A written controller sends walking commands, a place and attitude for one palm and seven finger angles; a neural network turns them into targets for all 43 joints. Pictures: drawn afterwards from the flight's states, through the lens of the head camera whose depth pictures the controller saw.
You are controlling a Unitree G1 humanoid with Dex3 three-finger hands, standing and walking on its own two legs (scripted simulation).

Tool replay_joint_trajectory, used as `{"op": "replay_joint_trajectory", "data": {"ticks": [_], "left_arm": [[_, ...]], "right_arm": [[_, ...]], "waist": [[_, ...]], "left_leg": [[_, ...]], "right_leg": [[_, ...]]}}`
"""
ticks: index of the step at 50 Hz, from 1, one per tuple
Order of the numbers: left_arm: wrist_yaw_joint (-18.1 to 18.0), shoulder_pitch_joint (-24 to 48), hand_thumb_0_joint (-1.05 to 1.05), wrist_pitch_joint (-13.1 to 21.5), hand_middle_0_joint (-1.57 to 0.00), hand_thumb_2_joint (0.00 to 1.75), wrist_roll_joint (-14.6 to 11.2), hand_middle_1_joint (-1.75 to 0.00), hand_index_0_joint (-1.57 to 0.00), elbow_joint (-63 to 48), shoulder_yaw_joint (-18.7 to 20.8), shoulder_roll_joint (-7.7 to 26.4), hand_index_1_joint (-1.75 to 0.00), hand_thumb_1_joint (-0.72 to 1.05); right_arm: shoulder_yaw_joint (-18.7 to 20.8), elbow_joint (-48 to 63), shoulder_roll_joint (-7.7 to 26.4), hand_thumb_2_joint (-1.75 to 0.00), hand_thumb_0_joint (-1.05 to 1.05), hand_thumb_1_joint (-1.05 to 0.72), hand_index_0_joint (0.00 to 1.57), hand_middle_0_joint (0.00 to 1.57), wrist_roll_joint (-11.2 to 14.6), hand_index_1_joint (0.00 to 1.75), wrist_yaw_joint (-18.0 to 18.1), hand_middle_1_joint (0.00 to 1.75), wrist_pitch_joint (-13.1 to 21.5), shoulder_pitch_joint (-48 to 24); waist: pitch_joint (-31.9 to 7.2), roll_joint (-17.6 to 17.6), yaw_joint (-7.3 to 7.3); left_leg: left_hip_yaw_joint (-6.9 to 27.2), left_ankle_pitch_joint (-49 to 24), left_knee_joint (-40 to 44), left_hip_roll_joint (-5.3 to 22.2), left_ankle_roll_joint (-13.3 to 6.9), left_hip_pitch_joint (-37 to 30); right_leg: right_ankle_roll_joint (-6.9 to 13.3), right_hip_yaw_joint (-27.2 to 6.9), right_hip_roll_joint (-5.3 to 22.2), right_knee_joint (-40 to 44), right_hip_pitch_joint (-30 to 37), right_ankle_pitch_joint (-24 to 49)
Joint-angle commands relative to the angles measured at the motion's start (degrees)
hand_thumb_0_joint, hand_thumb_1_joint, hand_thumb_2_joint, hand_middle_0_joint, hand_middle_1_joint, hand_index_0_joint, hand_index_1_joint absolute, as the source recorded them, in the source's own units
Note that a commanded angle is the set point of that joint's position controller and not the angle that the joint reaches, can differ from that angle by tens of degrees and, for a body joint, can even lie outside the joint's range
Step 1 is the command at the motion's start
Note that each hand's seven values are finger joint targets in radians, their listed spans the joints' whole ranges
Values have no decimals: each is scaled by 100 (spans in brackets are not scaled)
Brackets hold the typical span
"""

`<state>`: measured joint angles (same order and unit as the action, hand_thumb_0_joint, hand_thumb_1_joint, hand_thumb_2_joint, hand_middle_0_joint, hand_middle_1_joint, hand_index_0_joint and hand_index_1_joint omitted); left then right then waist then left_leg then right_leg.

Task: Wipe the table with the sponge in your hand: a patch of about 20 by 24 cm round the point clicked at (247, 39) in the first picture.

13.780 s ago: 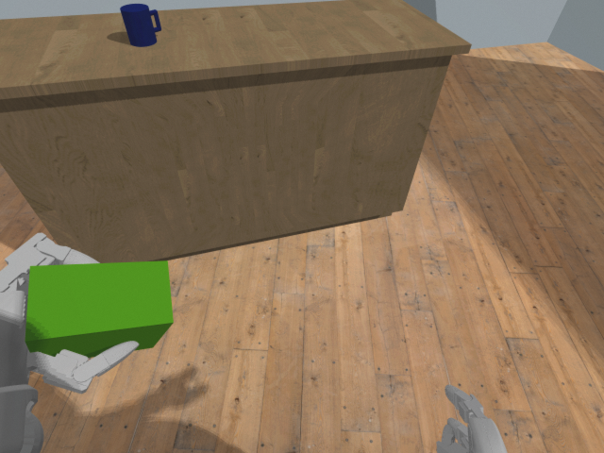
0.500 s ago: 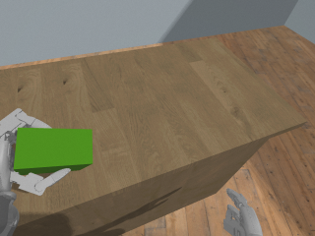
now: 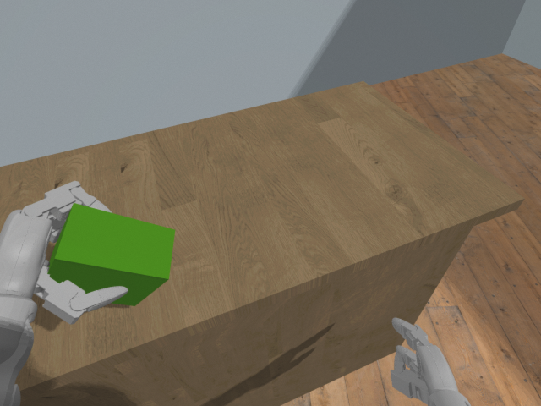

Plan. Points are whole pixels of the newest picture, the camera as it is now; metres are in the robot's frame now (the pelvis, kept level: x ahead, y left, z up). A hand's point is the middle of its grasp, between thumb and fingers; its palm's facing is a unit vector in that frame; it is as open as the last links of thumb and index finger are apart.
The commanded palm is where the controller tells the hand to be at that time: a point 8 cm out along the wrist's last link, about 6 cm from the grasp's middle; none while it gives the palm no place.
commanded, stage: turn the palm down, sponge in hand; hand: left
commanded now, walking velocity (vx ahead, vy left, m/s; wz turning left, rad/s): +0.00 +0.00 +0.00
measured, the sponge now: (123, 264) +0.24 +0.20 +0.16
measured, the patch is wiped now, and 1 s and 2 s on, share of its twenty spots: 0.00 0.00 0.00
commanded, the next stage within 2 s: move the sponge above the wiping area in 1.92 s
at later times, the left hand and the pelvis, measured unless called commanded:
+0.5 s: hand (110, 231) +0.24 +0.20 +0.21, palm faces +0.30 -0.51 -0.81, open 10.2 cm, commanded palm +0.19 +0.26 +0.25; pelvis +0.00 -0.06 -0.01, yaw +0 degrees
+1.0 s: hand (47, 201) +0.25 +0.26 +0.24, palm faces +0.39 -0.28 -0.88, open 10.2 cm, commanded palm +0.20 +0.28 +0.29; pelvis +0.01 -0.01 +0.00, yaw -2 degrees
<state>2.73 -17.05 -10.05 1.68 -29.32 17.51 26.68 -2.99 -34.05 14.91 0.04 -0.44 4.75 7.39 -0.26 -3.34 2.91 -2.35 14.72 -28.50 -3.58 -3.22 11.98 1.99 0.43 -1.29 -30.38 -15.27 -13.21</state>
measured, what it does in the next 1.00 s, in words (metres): stands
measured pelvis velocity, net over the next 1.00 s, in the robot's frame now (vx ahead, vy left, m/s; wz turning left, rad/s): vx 0.01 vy -0.01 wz -0.03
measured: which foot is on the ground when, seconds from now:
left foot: down 0.00-1.00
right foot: down 0.00-1.00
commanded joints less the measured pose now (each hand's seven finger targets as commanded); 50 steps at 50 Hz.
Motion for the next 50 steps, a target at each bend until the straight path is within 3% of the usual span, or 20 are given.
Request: {"op": "replay_joint_trajectory", "data": {"ticks": [1,2,4,6,9,13,15,17,20,21,22,23,26,28,32,35,40,41,46,50], "left_arm": [[-606,1219,0,423,-120,130,7,-160,-120,-1303,1754,1983,-160,10],[-730,1436,0,570,-120,130,-51,-160,-120,-1339,1650,1816,-160,10],[-860,1273,0,717,-120,130,-60,-160,-120,-935,1565,1727,-160,10],[-921,2033,0,569,-120,130,311,-160,-120,-496,1446,2069,-160,10],[-578,2267,0,51,-120,130,613,-160,-120,157,833,2081,-160,10],[25,3060,0,-439,-120,130,881,-160,-120,439,108,2123,-160,10],[195,3198,0,-302,-120,130,999,-160,-120,322,339,2489,-160,10],[114,3222,0,-15,-120,130,1059,-160,-120,-47,794,2836,-160,10],[-88,2198,0,288,-120,130,1006,-160,-120,-298,1535,3164,-160,10],[-245,1995,0,246,-120,130,987,-160,-120,-304,1919,3492,-160,10],[-333,1908,0,153,-120,130,944,-160,-120,-377,1651,3095,-160,10],[-435,1536,0,43,-120,130,919,-160,-120,-347,1848,3160,-160,10],[-660,1242,0,-512,-120,130,977,-160,-120,-190,1694,3034,-160,10],[-627,1138,0,-902,-120,130,1103,-160,-120,-142,1462,2956,-160,10],[-301,1378,0,-1251,-120,130,1410,-160,-120,4,1227,3117,-160,10],[45,1623,0,-1136,-120,130,1587,-160,-120,-536,1032,3131,-160,10],[-56,1848,0,-846,-120,130,2063,-160,-120,-1283,1024,3233,-160,10],[-166,2063,0,-912,-120,130,2201,-160,-120,-1392,1081,3306,-160,10],[-481,2653,0,-1514,-120,130,2582,-160,-120,-791,1015,3190,-160,10],[-178,2943,0,-2016,-120,130,2774,-160,-120,-197,355,2807,-160,10]], "right_arm": [[249,1102,664,-90,0,-90,20,20,147,30,252,30,133,-1299],[289,1063,552,-90,0,-90,20,20,62,30,303,30,165,-1181],[324,814,560,-90,0,-90,20,20,82,30,421,30,123,-1032],[255,716,592,-90,0,-90,20,20,131,30,476,30,95,-1060],[256,695,685,-90,0,-90,20,20,106,30,645,30,-18,-1114],[221,778,689,-90,0,-90,20,20,229,30,793,30,-4,-1411],[265,820,694,-90,0,-90,20,20,214,30,841,30,26,-1456],[264,912,619,-90,0,-90,20,20,192,30,814,30,88,-1581],[326,872,519,-90,0,-90,20,20,128,30,753,30,-8,-1406],[295,901,514,-90,0,-90,20,20,210,30,705,30,4,-1475],[323,899,490,-90,0,-90,20,20,163,30,659,30,-106,-1398],[383,834,548,-90,0,-90,20,20,157,30,628,30,-191,-1236],[381,855,679,-90,0,-90,20,20,265,30,528,30,-411,-1419],[433,851,793,-90,0,-90,20,20,244,30,545,30,-581,-1229],[370,969,871,-90,0,-90,20,20,329,30,653,30,-594,-1403],[332,1083,778,-90,0,-90,20,20,372,30,745,30,-462,-1513],[284,1139,651,-90,0,-90,20,20,263,30,816,30,-221,-1504],[199,1154,604,-90,0,-90,20,20,328,30,790,30,-141,-1798],[126,912,585,-90,0,-90,20,20,331,30,693,30,-200,-1998],[105,802,658,-90,0,-90,20,20,339,30,674,30,-421,-1851]], "waist": [[-705,722,215],[-820,444,329],[-620,-155,243],[-366,-740,73],[-288,-654,-12],[-253,34,-88],[-466,491,-4],[-881,505,187],[-1180,516,411],[-1250,269,512],[-1266,77,449],[-1254,77,457],[-1009,-73,402],[-931,324,277],[-748,839,219],[-1057,572,262],[-1503,-48,418],[-1422,-383,496],[-1004,-663,592],[-756,36,436]], "left_leg": [[366,77,511,447,192,161],[334,-125,528,427,221,182],[288,86,437,401,267,142],[237,543,374,317,219,200],[153,581,221,277,194,337],[170,428,-186,295,216,401],[286,295,-370,336,234,508],[410,175,-524,346,327,667],[572,14,-697,410,388,888],[548,-46,-692,352,383,918],[591,-124,-801,402,443,1077],[625,-209,-811,420,432,1020],[570,-351,-805,380,406,1015],[615,-336,-793,437,370,1050],[541,-396,-648,411,208,954],[464,-778,-474,390,135,575],[503,-1311,-239,333,113,13],[505,-1278,-135,294,126,-121],[664,-1311,311,390,281,29],[705,-1072,622,470,300,62]], "right_leg": [[-76,153,-24,420,28,-502],[-23,123,23,546,265,-431],[-50,62,49,542,96,-527],[-17,-164,117,669,-197,-913],[-51,-452,358,941,-16,-1289],[-101,-1133,637,1280,98,-2281],[-193,-1409,787,1287,296,-2462],[-207,-1715,961,1202,625,-2321],[-276,-2011,1137,877,1008,-1196],[-187,-2137,1106,836,1153,-1058],[-246,-2156,1250,724,1235,-393],[-245,-2174,1204,603,1247,150],[-215,-2179,1123,492,1082,823],[-333,-1991,1093,385,1036,1288],[-410,-1659,907,441,787,846],[-336,-1281,708,284,795,841],[-103,-858,459,135,784,959],[13,-900,336,197,656,705],[159,-630,236,295,671,499],[44,-300,204,506,631,361]]}}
